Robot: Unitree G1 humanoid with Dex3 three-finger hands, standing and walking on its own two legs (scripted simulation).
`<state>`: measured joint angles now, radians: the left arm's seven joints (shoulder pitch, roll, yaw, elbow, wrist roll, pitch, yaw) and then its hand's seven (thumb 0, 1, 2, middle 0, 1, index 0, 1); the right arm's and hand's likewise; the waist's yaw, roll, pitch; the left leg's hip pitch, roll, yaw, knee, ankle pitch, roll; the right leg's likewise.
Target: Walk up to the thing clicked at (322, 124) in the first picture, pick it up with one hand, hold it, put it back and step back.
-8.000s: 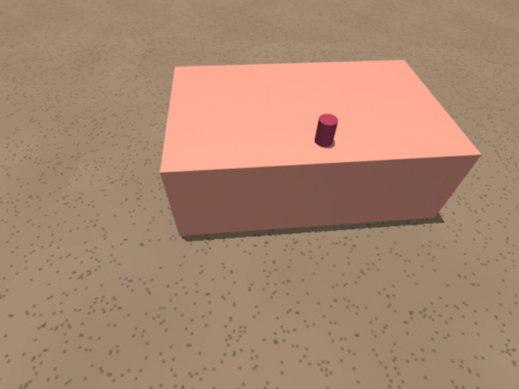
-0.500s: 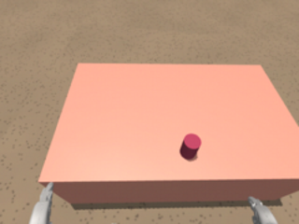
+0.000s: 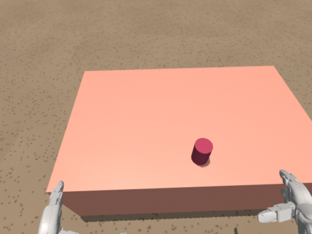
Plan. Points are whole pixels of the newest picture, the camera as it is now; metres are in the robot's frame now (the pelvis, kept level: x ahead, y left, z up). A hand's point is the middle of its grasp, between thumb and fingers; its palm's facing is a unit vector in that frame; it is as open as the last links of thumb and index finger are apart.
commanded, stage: go down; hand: right
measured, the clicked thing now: (201, 151) +0.48 -0.18 -0.25
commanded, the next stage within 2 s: approach in 1.50 s
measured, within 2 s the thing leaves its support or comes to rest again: neither
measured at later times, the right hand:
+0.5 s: hand (282, 150) +0.34 -0.34 +0.00, palm faces +0.12 +0.98 -0.13, open 17.5 cm
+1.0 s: hand (288, 133) +0.38 -0.36 +0.03, palm faces +0.13 +0.99 -0.08, open 17.2 cm
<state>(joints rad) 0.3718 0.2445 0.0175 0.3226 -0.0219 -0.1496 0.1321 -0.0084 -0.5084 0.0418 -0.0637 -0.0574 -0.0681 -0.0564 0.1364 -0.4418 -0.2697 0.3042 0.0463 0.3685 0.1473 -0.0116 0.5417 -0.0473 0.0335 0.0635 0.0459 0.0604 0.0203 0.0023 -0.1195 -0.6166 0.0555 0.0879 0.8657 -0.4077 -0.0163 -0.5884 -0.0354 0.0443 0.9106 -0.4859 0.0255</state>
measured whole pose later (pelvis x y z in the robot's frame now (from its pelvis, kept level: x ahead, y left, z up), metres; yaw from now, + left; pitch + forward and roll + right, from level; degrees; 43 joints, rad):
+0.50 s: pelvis -0.02 -0.01 +0.00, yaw +2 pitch +12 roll +2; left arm 0.32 0.28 -0.01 0.40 0.00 -0.19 0.10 -0.01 -0.52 0.05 -0.06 -0.05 -0.06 -0.05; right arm -0.40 -0.69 -0.48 1.00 0.07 -0.03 0.41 -0.01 0.55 -0.05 0.03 0.06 0.04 0.06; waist 0.08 0.04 -0.07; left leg -0.69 0.04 0.05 0.82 -0.33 -0.02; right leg -0.66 -0.05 0.01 0.90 -0.44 0.01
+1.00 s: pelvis -0.01 -0.01 +0.00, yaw +3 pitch +16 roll +3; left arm 0.30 0.28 -0.02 0.37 0.01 -0.18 0.07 -0.01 -0.52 0.05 -0.06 -0.06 -0.07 -0.06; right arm -0.54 -0.82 -0.57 1.18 0.09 -0.17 0.51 -0.01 0.47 -0.05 0.05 0.05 0.05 0.05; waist 0.13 0.04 -0.09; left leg -0.77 0.03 0.06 0.84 -0.34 -0.02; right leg -0.75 -0.06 0.02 0.94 -0.46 0.01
